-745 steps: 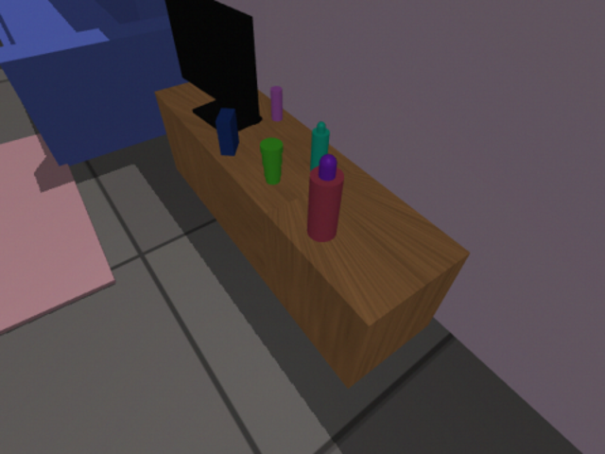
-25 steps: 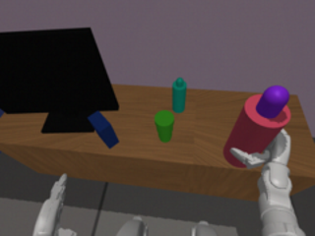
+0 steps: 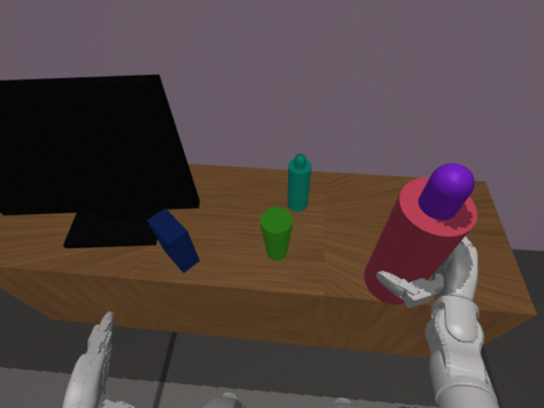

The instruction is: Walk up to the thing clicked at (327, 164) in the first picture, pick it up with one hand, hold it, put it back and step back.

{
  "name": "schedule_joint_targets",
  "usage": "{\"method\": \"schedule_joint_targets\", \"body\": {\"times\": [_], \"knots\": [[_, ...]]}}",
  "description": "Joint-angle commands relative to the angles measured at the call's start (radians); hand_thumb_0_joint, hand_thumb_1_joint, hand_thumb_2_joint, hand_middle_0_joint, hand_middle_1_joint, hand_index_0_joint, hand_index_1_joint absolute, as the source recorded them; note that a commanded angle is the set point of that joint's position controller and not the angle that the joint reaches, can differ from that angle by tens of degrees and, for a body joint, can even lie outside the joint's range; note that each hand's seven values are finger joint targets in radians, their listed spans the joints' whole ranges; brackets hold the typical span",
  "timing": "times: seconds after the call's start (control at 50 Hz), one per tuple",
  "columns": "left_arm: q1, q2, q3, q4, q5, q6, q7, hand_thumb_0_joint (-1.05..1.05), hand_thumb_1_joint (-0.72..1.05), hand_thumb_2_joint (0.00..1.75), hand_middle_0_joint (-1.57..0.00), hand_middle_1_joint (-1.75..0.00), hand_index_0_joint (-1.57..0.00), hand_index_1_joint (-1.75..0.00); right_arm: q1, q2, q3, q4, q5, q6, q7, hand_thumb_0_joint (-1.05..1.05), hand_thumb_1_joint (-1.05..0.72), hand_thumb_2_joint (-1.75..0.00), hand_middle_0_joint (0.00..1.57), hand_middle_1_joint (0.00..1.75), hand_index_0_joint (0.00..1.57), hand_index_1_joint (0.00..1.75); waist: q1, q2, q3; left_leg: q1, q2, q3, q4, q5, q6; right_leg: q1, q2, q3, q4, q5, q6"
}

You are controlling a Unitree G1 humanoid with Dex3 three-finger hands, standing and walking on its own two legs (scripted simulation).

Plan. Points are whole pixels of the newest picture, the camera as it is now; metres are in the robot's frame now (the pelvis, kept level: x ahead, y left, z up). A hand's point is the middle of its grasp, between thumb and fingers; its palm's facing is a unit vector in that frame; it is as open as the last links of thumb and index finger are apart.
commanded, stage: lift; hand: right
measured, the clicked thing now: (416, 238) +0.35 -0.17 +0.07
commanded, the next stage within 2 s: hold in 0.18 s
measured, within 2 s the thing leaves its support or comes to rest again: neither
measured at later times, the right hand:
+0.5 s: hand (419, 257) +0.34 -0.18 +0.05, palm faces +0.24 +0.97 -0.01, open 11.9 cm
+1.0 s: hand (414, 249) +0.34 -0.17 +0.06, palm faces +0.24 +0.97 +0.00, open 11.9 cm
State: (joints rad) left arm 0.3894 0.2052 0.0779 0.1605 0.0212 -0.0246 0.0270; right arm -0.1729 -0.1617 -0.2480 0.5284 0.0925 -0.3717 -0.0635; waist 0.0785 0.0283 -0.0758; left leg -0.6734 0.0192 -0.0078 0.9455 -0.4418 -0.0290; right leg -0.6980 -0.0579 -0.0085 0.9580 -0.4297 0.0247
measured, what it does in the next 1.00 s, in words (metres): stands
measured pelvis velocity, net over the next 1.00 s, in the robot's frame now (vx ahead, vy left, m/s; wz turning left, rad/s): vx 0.01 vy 0.00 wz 0.00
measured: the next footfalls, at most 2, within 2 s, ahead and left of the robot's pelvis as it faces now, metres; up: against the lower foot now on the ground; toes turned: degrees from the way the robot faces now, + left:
none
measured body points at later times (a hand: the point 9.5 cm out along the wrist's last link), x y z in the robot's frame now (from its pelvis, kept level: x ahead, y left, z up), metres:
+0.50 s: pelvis +0.00 -0.01 +0.01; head +0.04 -0.02 +0.46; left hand +0.16 +0.26 -0.03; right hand +0.32 -0.23 +0.05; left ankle +0.02 +0.14 -0.68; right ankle +0.03 -0.13 -0.68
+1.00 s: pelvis +0.01 +0.00 +0.02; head +0.03 -0.01 +0.47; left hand +0.16 +0.26 -0.02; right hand +0.32 -0.22 +0.07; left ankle +0.02 +0.14 -0.68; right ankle +0.03 -0.13 -0.68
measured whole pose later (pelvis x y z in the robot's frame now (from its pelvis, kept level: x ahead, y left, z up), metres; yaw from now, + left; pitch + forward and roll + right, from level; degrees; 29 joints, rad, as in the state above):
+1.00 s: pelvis +0.01 +0.00 +0.02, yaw +0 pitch +5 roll +0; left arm 0.34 0.20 0.09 0.32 0.01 -0.06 0.05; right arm -0.13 -0.13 -0.18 0.44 0.11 -0.28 -0.10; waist 0.05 0.01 -0.05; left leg -0.51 0.03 -0.01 0.80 -0.39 -0.03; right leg -0.53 -0.05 -0.02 0.80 -0.37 0.02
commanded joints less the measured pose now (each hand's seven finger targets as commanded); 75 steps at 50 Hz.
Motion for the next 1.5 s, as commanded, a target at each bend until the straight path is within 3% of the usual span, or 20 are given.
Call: {"method": "schedule_joint_targets", "body": {"times": [0.0, 0.12, 0.16, 0.36, 0.66, 0.76, 0.78, 0.82, 0.88, 0.92, 0.98, 1.06, 1.08, 1.14, 1.18, 1.32, 1.36, 1.38, 1.42, 1.48], "knots": [[-0.003, 0.154, 0.091, -0.153, -0.004, -0.045, 0.017, 0.00, -0.55, 0.05, -0.04, -0.05, -0.04, -0.05, -0.380, -0.177, -0.038, -0.382, 0.031, -0.112, -0.009, 0.00, 0.09, -1.32, 1.20, 1.45, 1.27, 1.45, -0.015, -0.111, -0.361, 0.142, -0.028, 0.026, -0.141, 0.308, 0.020, 0.273, 0.043, -0.006, -0.151, 0.262, -0.024], [-0.041, 0.153, 0.106, -0.156, -0.012, -0.048, 0.025, 0.00, -0.56, 0.05, -0.04, -0.05, -0.04, -0.05, -0.355, -0.142, -0.016, -0.378, 0.034, -0.094, -0.015, 0.00, 0.09, -1.30, 1.17, 1.42, 1.25, 1.42, -0.018, -0.064, -0.350, 0.164, -0.026, 0.025, -0.169, 0.295, 0.017, 0.279, 0.045, -0.006, -0.166, 0.244, -0.030], [-0.017, 0.106, 0.050, -0.141, -0.013, -0.045, 0.019, 0.00, -0.55, 0.05, -0.04, -0.05, -0.04, -0.05, -0.360, -0.114, 0.012, -0.394, 0.038, -0.089, -0.013, 0.00, 0.10, -1.30, 1.17, 1.42, 1.24, 1.42, -0.019, -0.067, -0.320, 0.166, -0.026, 0.027, -0.168, 0.308, 0.018, 0.267, 0.045, -0.007, -0.174, 0.260, -0.028], [-0.030, 0.129, 0.087, -0.050, -0.013, -0.048, 0.026, 0.00, -0.54, 0.05, -0.04, -0.05, -0.04, -0.05, -0.380, -0.147, -0.004, -0.455, 0.040, -0.075, -0.021, 0.00, 0.14, -1.30, 1.16, 1.42, 1.24, 1.42, -0.025, -0.106, -0.287, 0.163, -0.023, 0.032, -0.201, 0.262, 0.021, 0.299, 0.042, -0.006, -0.218, 0.219, -0.024], [-0.085, 0.121, 0.068, -0.034, -0.018, -0.069, 0.036, 0.00, -0.54, 0.05, -0.05, -0.06, -0.05, -0.05, -0.377, -0.083, 0.069, -0.465, 0.035, -0.042, -0.039, 0.00, 0.15, -1.31, 1.14, 1.41, 1.22, 1.41, -0.018, -0.079, -0.250, 0.179, -0.026, 0.041, -0.239, 0.237, 0.020, 0.348, 0.032, 0.012, -0.277, 0.190, -0.018], [-0.067, 0.142, 0.093, 0.005, -0.018, -0.077, 0.042, 0.00, -0.54, 0.05, -0.05, -0.06, -0.05, -0.05, -0.349, -0.120, 0.029, -0.458, 0.038, -0.031, -0.043, 0.00, 0.16, -1.31, 1.14, 1.42, 1.22, 1.42, -0.026, -0.070, -0.264, 0.206, -0.026, 0.040, -0.252, 0.266, 0.018, 0.355, 0.040, -0.001, -0.277, 0.222, -0.024], [-0.093, 0.103, 0.050, -0.009, -0.018, -0.078, 0.037, 0.00, -0.54, 0.05, -0.04, -0.06, -0.05, -0.06, -0.348, -0.105, 0.042, -0.437, 0.036, -0.029, -0.040, 0.00, 0.14, -1.30, 1.15, 1.41, 1.23, 1.41, -0.031, -0.069, -0.239, 0.211, -0.023, 0.037, -0.256, 0.261, 0.017, 0.333, 0.043, -0.007, -0.271, 0.214, -0.025], [-0.124, 0.159, 0.103, -0.031, -0.017, -0.087, 0.045, 0.00, -0.54, 0.05, -0.05, -0.06, -0.05, -0.05, -0.403, -0.143, 0.010, -0.474, 0.043, -0.039, -0.044, 0.00, 0.14, -1.30, 1.14, 1.41, 1.22, 1.41, -0.026, -0.043, -0.291, 0.235, -0.026, 0.038, -0.255, 0.273, 0.016, 0.359, 0.039, 0.001, -0.274, 0.225, -0.027], [-0.071, 0.113, 0.067, 0.000, -0.016, -0.085, 0.037, 0.00, -0.54, 0.05, -0.05, -0.06, -0.05, -0.06, -0.311, -0.064, 0.062, -0.428, 0.045, -0.030, -0.034, 0.00, 0.12, -1.32, 1.16, 1.42, 1.23, 1.42, -0.037, -0.070, -0.265, 0.244, -0.025, 0.040, -0.252, 0.313, 0.018, 0.360, 0.044, -0.006, -0.275, 0.279, -0.020], [-0.097, 0.107, 0.054, -0.004, -0.019, -0.087, 0.036, 0.00, -0.54, 0.05, -0.05, -0.06, -0.05, -0.06, -0.350, -0.114, 0.027, -0.436, 0.043, -0.036, -0.034, 0.00, 0.15, -1.31, 1.14, 1.41, 1.22, 1.41, -0.045, -0.055, -0.281, 0.257, -0.022, 0.032, -0.256, 0.328, 0.016, 0.352, 0.046, -0.011, -0.266, 0.292, -0.025], [-0.106, 0.163, 0.110, -0.010, -0.014, -0.089, 0.045, 0.00, -0.54, 0.05, -0.05, -0.06, -0.05, -0.05, -0.370, -0.125, 0.021, -0.469, 0.043, -0.044, -0.034, 0.00, 0.13, -1.34, 1.17, 1.45, 1.25, 1.45, -0.026, -0.039, -0.318, 0.257, -0.020, 0.025, -0.254, 0.353, 0.013, 0.378, 0.046, -0.012, -0.255, 0.302, -0.029], [-0.117, 0.094, 0.044, -0.009, -0.016, -0.089, 0.035, 0.00, -0.54, 0.05, -0.05, -0.06, -0.05, -0.06, -0.367, -0.118, 0.023, -0.476, 0.046, -0.054, -0.034, 0.00, 0.10, -1.31, 1.15, 1.41, 1.23, 1.41, -0.043, -0.067, -0.277, 0.257, -0.021, 0.028, -0.260, 0.326, 0.015, 0.352, 0.047, -0.012, -0.269, 0.280, -0.027], [-0.130, 0.136, 0.085, -0.016, -0.017, -0.090, 0.041, 0.00, -0.54, 0.05, -0.05, -0.06, -0.05, -0.06, -0.335, -0.125, 0.018, -0.456, 0.044, -0.054, -0.034, 0.00, 0.12, -1.31, 1.15, 1.42, 1.23, 1.42, -0.042, -0.065, -0.296, 0.268, -0.021, 0.027, -0.259, 0.332, 0.017, 0.367, 0.047, -0.012, -0.271, 0.288, -0.025], [-0.099, 0.074, 0.024, -0.002, -0.016, -0.094, 0.035, 0.00, -0.55, 0.06, -0.05, -0.06, -0.05, -0.06, -0.338, -0.102, 0.039, -0.457, 0.046, -0.059, -0.022, 0.00, 0.11, -1.32, 1.16, 1.43, 1.24, 1.43, -0.031, -0.045, -0.271, 0.266, -0.022, 0.023, -0.266, 0.339, 0.012, 0.355, 0.048, -0.016, -0.263, 0.285, -0.031], [-0.099, 0.135, 0.091, 0.037, -0.014, -0.092, 0.043, 0.00, -0.55, 0.05, -0.05, -0.06, -0.05, -0.06, -0.308, -0.129, 0.014, -0.420, 0.045, -0.058, -0.020, 0.00, 0.12, -1.32, 1.16, 1.42, 1.24, 1.42, -0.026, -0.059, -0.269, 0.258, -0.017, 0.018, -0.264, 0.349, 0.012, 0.355, 0.052, -0.021, -0.259, 0.289, -0.031], [-0.150, 0.114, 0.063, -0.015, -0.015, -0.110, 0.044, 0.00, -0.55, 0.05, -0.05, -0.06, -0.05, -0.06, -0.357, -0.118, 0.032, -0.521, 0.053, -0.073, -0.017, 0.00, 0.07, -1.32, 1.17, 1.42, 1.24, 1.42, -0.029, -0.068, -0.310, 0.260, -0.022, 0.026, -0.270, 0.311, 0.015, 0.383, 0.046, -0.011, -0.269, 0.258, -0.028], [-0.108, 0.162, 0.113, 0.030, -0.015, -0.103, 0.052, 0.00, -0.55, 0.06, -0.05, -0.06, -0.05, -0.06, -0.280, -0.125, 0.020, -0.420, 0.049, -0.059, -0.016, 0.00, 0.08, -1.32, 1.17, 1.43, 1.25, 1.43, -0.016, -0.035, -0.255, 0.229, -0.026, 0.032, -0.270, 0.288, 0.014, 0.362, 0.044, -0.007, -0.278, 0.237, -0.029], [-0.086, 0.094, 0.048, 0.048, -0.013, -0.103, 0.042, 0.00, -0.55, 0.05, -0.05, -0.06, -0.05, -0.06, -0.284, -0.083, 0.056, -0.427, 0.053, -0.064, -0.011, 0.00, 0.07, -1.33, 1.18, 1.43, 1.26, 1.43, -0.025, -0.058, -0.211, 0.225, -0.024, 0.032, -0.274, 0.276, 0.015, 0.334, 0.048, -0.010, -0.280, 0.225, -0.028], [-0.123, 0.121, 0.080, 0.030, -0.015, -0.109, 0.049, 0.00, -0.55, 0.05, -0.05, -0.06, -0.05, -0.06, -0.349, -0.131, 0.016, -0.480, 0.053, -0.070, -0.014, 0.00, 0.12, -1.33, 1.16, 1.43, 1.24, 1.43, -0.027, -0.057, -0.297, 0.240, -0.021, 0.026, -0.266, 0.312, 0.015, 0.373, 0.046, -0.009, -0.265, 0.260, -0.029], [-0.115, 0.128, 0.083, 0.033, -0.011, -0.109, 0.046, 0.00, -0.54, 0.05, -0.05, -0.06, -0.05, -0.06, -0.306, -0.089, 0.052, -0.459, 0.051, -0.071, -0.012, 0.00, 0.09, -1.33, 1.17, 1.43, 1.25, 1.43, -0.023, -0.063, -0.279, 0.237, -0.022, 0.029, -0.260, 0.311, 0.016, 0.357, 0.046, -0.010, -0.268, 0.260, -0.026]]}}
